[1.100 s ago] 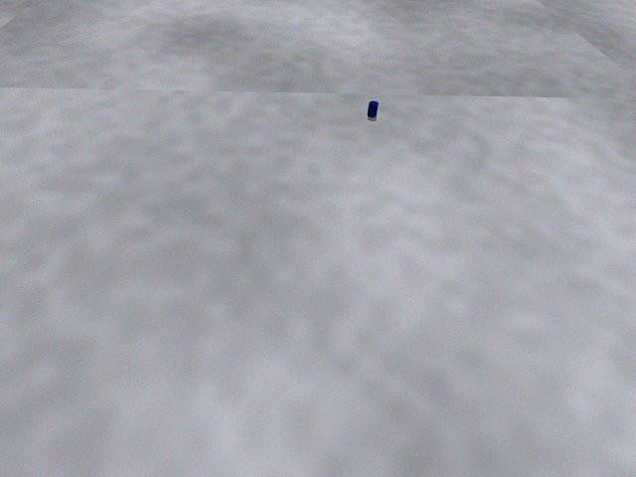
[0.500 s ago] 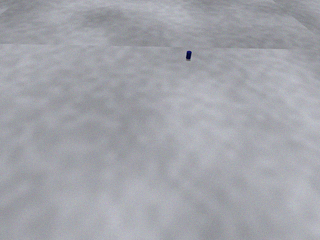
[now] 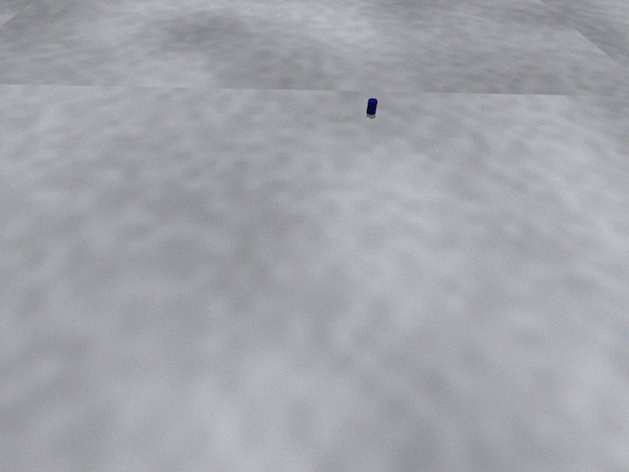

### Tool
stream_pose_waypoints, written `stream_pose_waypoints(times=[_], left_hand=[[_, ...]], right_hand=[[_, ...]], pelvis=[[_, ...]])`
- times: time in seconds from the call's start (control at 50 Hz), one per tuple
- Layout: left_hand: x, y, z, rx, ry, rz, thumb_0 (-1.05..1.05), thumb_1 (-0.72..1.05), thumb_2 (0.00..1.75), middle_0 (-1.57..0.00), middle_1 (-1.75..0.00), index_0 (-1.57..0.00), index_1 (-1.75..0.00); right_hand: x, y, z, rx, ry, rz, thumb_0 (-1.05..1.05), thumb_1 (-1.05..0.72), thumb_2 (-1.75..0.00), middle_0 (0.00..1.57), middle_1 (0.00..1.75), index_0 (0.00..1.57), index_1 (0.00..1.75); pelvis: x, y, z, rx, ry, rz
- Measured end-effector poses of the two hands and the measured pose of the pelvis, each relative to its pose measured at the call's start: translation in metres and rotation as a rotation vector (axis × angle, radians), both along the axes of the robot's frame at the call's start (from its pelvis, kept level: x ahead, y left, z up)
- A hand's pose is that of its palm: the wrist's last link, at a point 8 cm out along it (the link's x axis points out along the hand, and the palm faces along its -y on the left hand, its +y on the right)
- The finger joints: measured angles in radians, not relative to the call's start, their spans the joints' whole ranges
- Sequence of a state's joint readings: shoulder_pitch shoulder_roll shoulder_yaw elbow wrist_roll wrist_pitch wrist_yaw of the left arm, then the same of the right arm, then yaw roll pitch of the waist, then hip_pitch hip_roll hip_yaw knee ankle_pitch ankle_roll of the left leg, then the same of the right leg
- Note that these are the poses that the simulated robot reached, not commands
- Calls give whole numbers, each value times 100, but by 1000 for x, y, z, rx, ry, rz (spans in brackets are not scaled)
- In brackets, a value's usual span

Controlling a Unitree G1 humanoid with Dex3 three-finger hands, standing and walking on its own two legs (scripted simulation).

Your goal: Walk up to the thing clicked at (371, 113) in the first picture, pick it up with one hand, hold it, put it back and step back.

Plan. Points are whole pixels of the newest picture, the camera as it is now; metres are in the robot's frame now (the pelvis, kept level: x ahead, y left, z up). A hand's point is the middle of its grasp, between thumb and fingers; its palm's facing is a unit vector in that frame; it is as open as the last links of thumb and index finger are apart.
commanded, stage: stand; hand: left
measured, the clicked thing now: (371, 106) +2.18 -0.34 -0.74
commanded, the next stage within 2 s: walk up in 0.02 s
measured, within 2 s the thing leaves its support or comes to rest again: neither
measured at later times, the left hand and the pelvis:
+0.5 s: hand (192, 361) +0.30 +0.20 -0.13, palm faces -0.23 -0.80 -0.56, open 7.4 cm; pelvis +0.14 -0.09 -0.05, yaw -22 degrees
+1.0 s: hand (286, 182) +0.77 +0.08 -0.15, palm faces -0.63 -0.60 -0.50, open 7.4 cm; pelvis +0.50 -0.10 -0.02, yaw -41 degrees
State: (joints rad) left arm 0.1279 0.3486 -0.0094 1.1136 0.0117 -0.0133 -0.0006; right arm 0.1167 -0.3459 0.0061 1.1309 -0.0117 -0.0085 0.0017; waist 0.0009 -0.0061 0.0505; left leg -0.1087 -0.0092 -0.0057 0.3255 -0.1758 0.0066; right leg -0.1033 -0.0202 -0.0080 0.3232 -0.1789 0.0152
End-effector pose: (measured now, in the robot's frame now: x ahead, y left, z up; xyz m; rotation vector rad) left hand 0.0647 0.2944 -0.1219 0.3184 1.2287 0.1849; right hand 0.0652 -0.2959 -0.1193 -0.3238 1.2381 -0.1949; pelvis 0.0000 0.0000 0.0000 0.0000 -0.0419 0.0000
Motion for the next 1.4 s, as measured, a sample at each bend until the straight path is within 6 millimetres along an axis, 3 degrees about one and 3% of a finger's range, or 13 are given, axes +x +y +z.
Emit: stream_pose_waypoints(times=[0.14,0.26,0.38,0.48,0.6,0.68,0.78,0.88,0.96,1.06,1.24,1.32,1.4], left_hand=[[16,11,10,17,82,-115,1,90,90,-21,-30,-20,-30],[99,12,42,98,-5,-228,1,90,90,-20,-30,-20,-30],[195,-15,58,208,-142,-306,1,91,90,-20,-30,-20,-30],[237,-54,44,230,-216,-321,1,91,90,-20,-30,-20,-30],[245,-90,33,162,-10,-346,1,90,90,-20,-30,-20,-30],[285,-103,28,127,93,-405,1,90,89,-21,-30,-21,-30],[398,-105,13,140,110,-509,1,89,89,-21,-30,-21,-30],[564,-106,-19,211,54,-633,1,90,89,-21,-30,-21,-30],[682,-156,-4,179,-84,-748,1,91,90,-20,-30,-20,-30],[795,-222,32,131,-187,-883,1,91,90,-20,-30,-20,-30],[947,-331,52,112,-292,-1013,1,91,90,-20,-30,-20,-30],[993,-362,39,91,-365,-1011,1,90,90,-20,-30,-20,-30],[1015,-349,25,106,-358,-925,0,90,90,-21,-30,-20,-30]], right_hand=[[8,-23,7,26,-177,-92,1,-90,-90,21,30,21,30],[-3,-65,5,2,-218,-213,1,-90,-90,21,30,21,30],[18,-125,-21,-10,-275,-297,1,-90,-90,21,30,21,30],[67,-157,-41,-5,-257,-274,1,-90,-90,20,30,20,30],[159,-151,-4,58,-351,-242,1,-91,-90,20,30,20,30],[212,-156,16,50,-385,-257,1,-90,-90,21,30,21,30],[268,-174,17,-27,-357,-332,1,-90,-90,21,30,21,30],[310,-170,2,-116,-300,-452,1,-90,-90,20,30,20,30],[302,-134,7,-93,-197,-611,0,-91,-90,20,30,20,30],[292,-101,22,-90,-127,-787,1,-90,-90,21,30,21,30],[334,-80,-9,-51,-66,-966,1,-90,-90,20,30,20,30],[393,-97,-39,-13,-54,-955,1,-90,-90,20,30,20,30],[475,-127,-38,-5,-100,-855,1,-90,-90,20,30,20,30]], pelvis=[[8,4,-4,11,48,-138],[38,-15,-6,20,32,-244],[92,-59,-33,49,9,-325],[130,-85,-50,-9,26,-370],[193,-99,-20,-12,-1,-469],[251,-104,-12,-1,12,-544],[338,-104,-26,-16,59,-610],[425,-99,-54,8,57,-635],[472,-99,-35,-2,49,-687],[540,-111,-13,11,43,-751],[660,-151,-24,36,19,-848],[704,-172,-44,-5,27,-876],[743,-184,-45,-53,26,-864]])
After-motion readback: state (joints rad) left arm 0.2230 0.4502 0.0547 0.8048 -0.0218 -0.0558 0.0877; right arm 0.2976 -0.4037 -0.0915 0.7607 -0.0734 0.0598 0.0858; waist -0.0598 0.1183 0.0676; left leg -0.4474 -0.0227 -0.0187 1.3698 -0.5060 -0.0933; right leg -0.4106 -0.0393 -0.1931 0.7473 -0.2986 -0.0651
